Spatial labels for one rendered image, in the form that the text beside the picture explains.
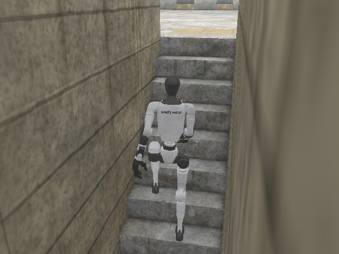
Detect stairs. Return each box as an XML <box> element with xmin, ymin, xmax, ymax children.
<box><xmin>119</xmin><ymin>37</ymin><xmax>236</xmax><ymax>254</ymax></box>

